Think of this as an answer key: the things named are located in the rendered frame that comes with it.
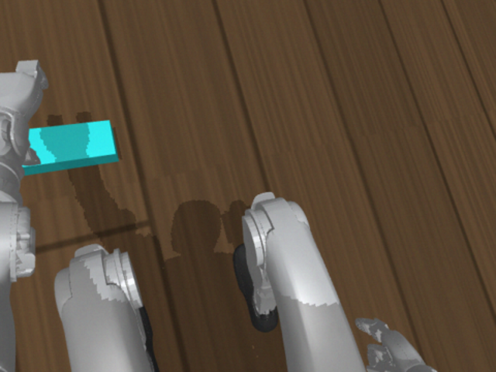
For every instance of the left robot arm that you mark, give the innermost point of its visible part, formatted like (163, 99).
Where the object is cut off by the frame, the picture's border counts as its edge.
(17, 237)

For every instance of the left robot foot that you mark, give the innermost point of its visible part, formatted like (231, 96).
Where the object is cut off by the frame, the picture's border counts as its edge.
(149, 339)

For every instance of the left robot hand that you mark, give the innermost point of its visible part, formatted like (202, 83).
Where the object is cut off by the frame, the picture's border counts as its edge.
(21, 91)

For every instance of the right robot hand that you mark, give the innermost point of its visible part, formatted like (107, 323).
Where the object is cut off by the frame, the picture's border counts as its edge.
(396, 355)

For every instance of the carton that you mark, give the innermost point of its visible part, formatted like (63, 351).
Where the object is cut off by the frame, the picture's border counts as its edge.
(71, 146)

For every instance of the right robot foot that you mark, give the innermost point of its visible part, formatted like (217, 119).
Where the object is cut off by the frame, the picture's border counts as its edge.
(263, 323)

